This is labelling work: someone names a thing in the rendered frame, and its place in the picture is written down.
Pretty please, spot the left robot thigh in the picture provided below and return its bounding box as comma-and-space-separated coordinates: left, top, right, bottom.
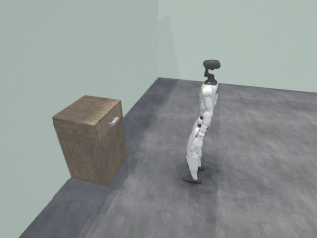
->
186, 126, 207, 160

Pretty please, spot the robot left hand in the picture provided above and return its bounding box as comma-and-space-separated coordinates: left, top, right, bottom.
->
190, 138, 203, 154

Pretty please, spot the cabinet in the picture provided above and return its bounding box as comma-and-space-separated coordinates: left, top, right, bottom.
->
52, 95, 128, 187

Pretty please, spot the handle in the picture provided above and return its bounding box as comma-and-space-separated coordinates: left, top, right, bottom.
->
108, 117, 119, 126

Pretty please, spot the robot left forearm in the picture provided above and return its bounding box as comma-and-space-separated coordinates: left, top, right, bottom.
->
197, 112, 211, 140

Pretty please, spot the drawer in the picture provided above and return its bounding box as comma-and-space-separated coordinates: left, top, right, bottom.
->
96, 103, 122, 141

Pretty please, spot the robot left upper arm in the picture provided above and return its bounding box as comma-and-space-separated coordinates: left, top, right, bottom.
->
202, 86, 213, 117

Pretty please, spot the robot torso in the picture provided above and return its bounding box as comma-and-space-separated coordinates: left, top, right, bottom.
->
197, 82, 218, 130

